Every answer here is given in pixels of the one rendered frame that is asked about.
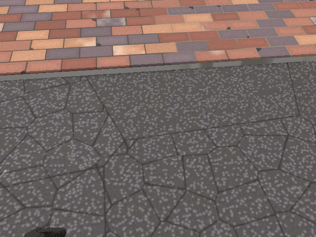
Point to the left robot hand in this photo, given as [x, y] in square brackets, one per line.
[47, 232]

